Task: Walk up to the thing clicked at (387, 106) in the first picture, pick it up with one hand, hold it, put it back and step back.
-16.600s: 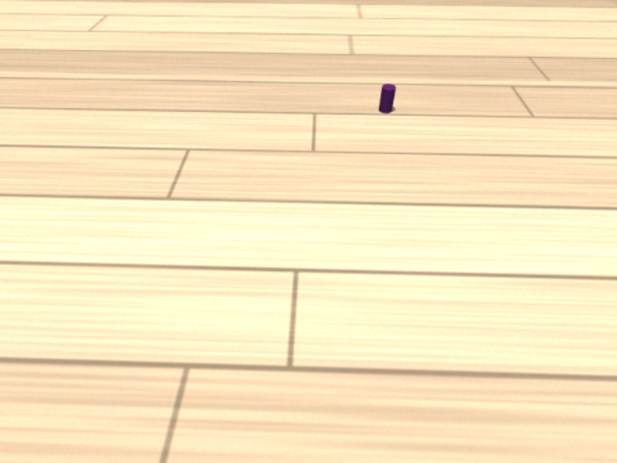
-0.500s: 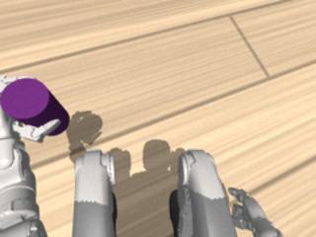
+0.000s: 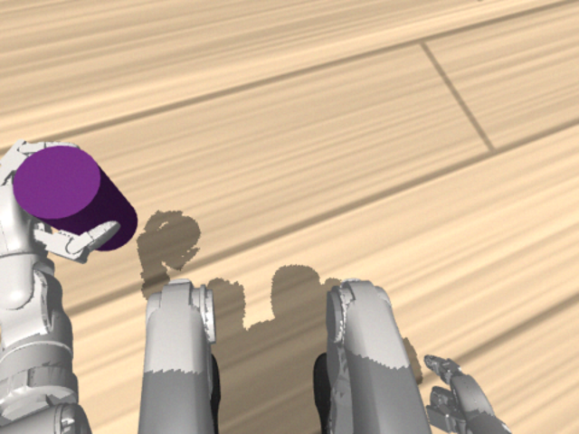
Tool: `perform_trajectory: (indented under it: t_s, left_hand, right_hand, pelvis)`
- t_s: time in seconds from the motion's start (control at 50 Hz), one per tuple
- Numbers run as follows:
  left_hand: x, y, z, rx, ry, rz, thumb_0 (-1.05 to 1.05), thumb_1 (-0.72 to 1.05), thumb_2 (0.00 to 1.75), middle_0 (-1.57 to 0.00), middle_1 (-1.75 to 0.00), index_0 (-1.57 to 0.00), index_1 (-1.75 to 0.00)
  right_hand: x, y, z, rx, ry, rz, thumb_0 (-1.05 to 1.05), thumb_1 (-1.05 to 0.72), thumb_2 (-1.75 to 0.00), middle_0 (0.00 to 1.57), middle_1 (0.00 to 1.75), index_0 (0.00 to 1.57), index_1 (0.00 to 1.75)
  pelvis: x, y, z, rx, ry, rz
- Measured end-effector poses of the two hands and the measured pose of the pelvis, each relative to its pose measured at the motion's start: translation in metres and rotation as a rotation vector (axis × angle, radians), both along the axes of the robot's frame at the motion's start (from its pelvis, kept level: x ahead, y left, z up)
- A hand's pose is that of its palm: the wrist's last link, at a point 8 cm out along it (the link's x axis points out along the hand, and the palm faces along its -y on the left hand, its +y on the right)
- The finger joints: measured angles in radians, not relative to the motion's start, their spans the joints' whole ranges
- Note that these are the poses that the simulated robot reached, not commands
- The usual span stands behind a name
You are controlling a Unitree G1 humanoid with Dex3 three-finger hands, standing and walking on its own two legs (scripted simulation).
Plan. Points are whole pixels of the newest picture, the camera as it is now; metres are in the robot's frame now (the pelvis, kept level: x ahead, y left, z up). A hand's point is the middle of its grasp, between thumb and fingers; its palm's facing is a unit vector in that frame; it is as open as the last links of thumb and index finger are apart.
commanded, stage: lift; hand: left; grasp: from the side
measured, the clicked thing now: (86, 205) +0.41 +0.27 -0.03
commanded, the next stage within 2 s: none
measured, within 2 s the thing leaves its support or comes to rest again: neither
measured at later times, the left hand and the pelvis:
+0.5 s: hand (11, 153) +0.39 +0.26 +0.13, palm faces +0.25 -0.97 -0.04, open 11.4 cm; pelvis +0.02 +0.00 +0.11, yaw +2 degrees
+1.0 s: hand out of the picture +0.39 +0.25 +0.28, palm faces +0.28 -0.96 -0.04, open 11.4 cm; pelvis +0.05 +0.01 +0.25, yaw +5 degrees
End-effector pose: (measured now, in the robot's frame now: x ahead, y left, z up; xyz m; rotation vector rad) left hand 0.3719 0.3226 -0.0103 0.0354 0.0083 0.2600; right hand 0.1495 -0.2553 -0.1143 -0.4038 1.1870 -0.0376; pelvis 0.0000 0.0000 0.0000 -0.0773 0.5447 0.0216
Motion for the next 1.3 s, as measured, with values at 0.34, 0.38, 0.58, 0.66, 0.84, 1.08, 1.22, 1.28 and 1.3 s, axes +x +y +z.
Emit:
perform_trajectory:
  t_s: [0.34,0.38,0.58,0.66,0.84,1.08,1.22,1.28,1.3]
  left_hand:
    - [-0.014,-0.009,0.084,-0.004,-0.014,-0.018,-0.02,-0.57,1.09,-0.62,-0.96,-0.65,-0.99]
    - [-0.014,-0.011,0.098,0.000,-0.011,-0.019,-0.02,-0.57,1.09,-0.62,-0.96,-0.65,-0.99]
    - [-0.018,-0.022,0.177,0.005,0.009,0.009,-0.02,-0.57,1.09,-0.62,-0.96,-0.65,-0.99]
    - [-0.019,-0.024,0.210,0.009,0.015,0.016,-0.02,-0.57,1.09,-0.62,-0.96,-0.65,-0.99]
    - [-0.020,-0.027,0.264,-0.005,0.028,0.026,-0.02,-0.57,1.09,-0.63,-0.96,-0.66,-0.98]
    - [-0.020,-0.031,0.312,-0.004,0.024,0.023,-0.02,-0.57,1.08,-0.64,-0.94,-0.67,-0.96]
    - [-0.015,-0.037,0.333,-0.004,0.021,0.015,-0.02,-0.57,1.08,-0.64,-0.93,-0.67,-0.95]
    - [-0.014,-0.040,0.341,-0.004,0.020,0.013,-0.02,-0.57,1.08,-0.64,-0.93,-0.67,-0.95]
    - [-0.014,-0.041,0.344,-0.004,0.019,0.012,-0.02,-0.57,1.08,-0.64,-0.93,-0.67,-0.95]
  right_hand:
    - [0.029,0.012,0.063,0.036,-0.097,-0.030,0.01,-0.92,-0.90,0.20,0.30,0.21,0.30]
    - [0.035,0.014,0.074,0.042,-0.112,-0.034,0.01,-0.92,-0.90,0.20,0.30,0.21,0.30]
    - [0.062,0.024,0.139,0.070,-0.189,-0.052,0.01,-0.91,-0.90,0.20,0.30,0.21,0.30]
    - [0.070,0.027,0.170,0.076,-0.219,-0.058,0.01,-0.91,-0.90,0.20,0.30,0.21,0.30]
    - [0.076,0.030,0.233,0.071,-0.267,-0.060,0.01,-0.91,-0.90,0.20,0.30,0.21,0.30]
    - [0.069,0.037,0.281,0.078,-0.254,-0.060,0.01,-0.91,-0.90,0.20,0.30,0.21,0.30]
    - [0.070,0.043,0.297,0.096,-0.243,-0.058,0.01,-0.92,-0.90,0.20,0.30,0.21,0.30]
    - [0.072,0.044,0.304,0.102,-0.241,-0.054,0.01,-0.92,-0.90,0.20,0.30,0.21,0.30]
    - [0.072,0.045,0.306,0.103,-0.241,-0.053,0.01,-0.92,-0.90,0.20,0.30,0.21,0.30]
  pelvis:
    - [0.008,0.002,0.063,0.001,0.019,0.019]
    - [0.010,0.002,0.073,0.001,0.018,0.022]
    - [0.025,0.004,0.136,0.006,-0.015,0.040]
    - [0.032,0.005,0.163,0.009,-0.043,0.047]
    - [0.045,0.009,0.215,0.017,-0.119,0.064]
    - [0.058,0.014,0.263,0.031,-0.197,0.076]
    - [0.066,0.015,0.282,0.038,-0.231,0.078]
    - [0.069,0.015,0.290,0.041,-0.247,0.078]
    - [0.070,0.015,0.292,0.042,-0.252,0.078]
